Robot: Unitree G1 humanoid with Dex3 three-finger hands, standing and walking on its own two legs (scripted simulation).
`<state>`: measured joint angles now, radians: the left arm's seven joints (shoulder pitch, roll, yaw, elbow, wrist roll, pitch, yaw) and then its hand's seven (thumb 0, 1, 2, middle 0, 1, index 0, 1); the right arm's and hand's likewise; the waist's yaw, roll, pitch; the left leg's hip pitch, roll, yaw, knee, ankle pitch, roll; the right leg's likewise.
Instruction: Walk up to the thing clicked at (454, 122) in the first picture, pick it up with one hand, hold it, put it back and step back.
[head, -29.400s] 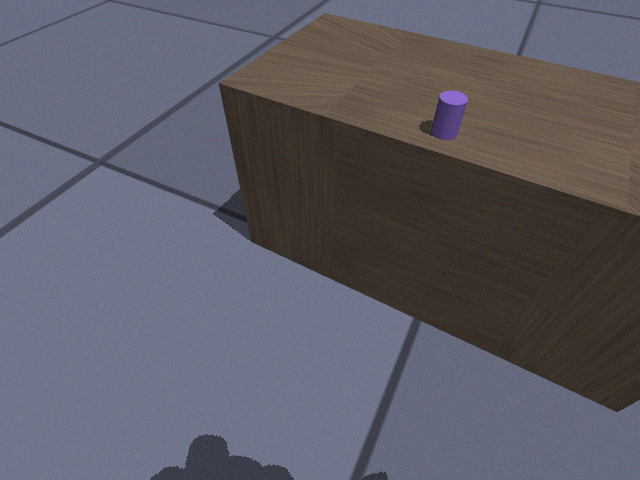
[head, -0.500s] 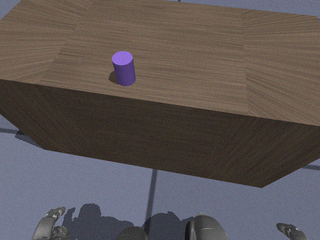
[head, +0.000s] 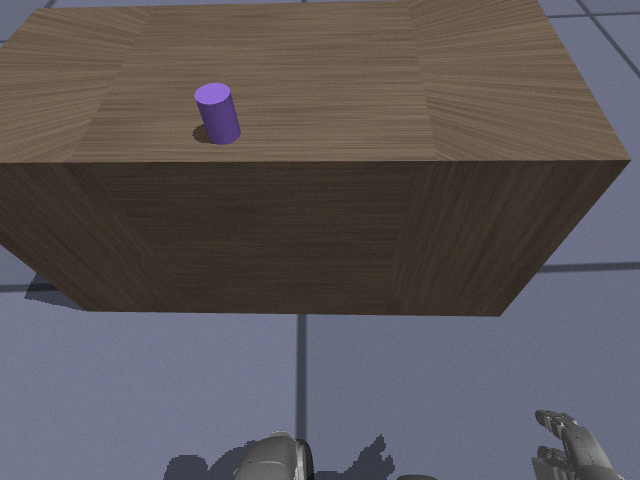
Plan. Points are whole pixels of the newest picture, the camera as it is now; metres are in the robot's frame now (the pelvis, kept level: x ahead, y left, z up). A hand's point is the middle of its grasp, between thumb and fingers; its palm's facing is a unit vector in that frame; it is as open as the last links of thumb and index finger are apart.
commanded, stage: step back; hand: left
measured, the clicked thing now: (218, 114) +0.72 +0.23 -0.01
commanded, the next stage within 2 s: none
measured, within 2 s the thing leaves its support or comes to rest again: neither
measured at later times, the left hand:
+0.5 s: hand out of the picture -0.01 +0.28 -0.13, palm faces +0.07 -0.93 -0.37, open 7.4 cm
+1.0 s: hand out of the picture -0.23 +0.27 -0.14, palm faces +0.12 -0.90 -0.41, open 7.4 cm
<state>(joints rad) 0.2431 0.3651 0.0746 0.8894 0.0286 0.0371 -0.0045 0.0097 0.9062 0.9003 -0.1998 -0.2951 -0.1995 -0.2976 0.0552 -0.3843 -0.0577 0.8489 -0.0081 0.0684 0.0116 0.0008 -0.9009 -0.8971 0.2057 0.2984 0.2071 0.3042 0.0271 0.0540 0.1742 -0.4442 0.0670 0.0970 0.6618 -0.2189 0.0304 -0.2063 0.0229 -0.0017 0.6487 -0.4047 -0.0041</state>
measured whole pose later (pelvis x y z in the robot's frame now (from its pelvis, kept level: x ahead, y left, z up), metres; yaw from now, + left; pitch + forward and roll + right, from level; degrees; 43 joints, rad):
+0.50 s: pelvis -0.14 +0.01 +0.01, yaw +3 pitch -2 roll -1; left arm 0.08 0.40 0.08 0.81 0.01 0.07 0.01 0.01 0.91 0.90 -0.20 -0.30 -0.20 -0.30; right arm 0.16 -0.37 -0.04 0.88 -0.03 0.03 -0.01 0.00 -0.90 -0.90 0.21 0.30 0.21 0.30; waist 0.00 -0.03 0.16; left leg -0.33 0.03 -0.02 0.63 -0.26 0.01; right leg -0.44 0.08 0.11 1.15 -0.53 0.01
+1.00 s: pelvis -0.30 -0.02 +0.00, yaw +6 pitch -3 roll +2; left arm 0.13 0.40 0.07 0.84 0.03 0.06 0.01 0.01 0.90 0.90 -0.20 -0.30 -0.20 -0.30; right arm 0.16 -0.36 -0.04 0.92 -0.03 0.03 -0.01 0.00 -0.90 -0.90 0.20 0.30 0.20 0.30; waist 0.04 -0.05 0.17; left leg -0.26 -0.06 0.00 0.67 -0.35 0.02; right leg -0.43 -0.07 0.01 0.80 -0.39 -0.01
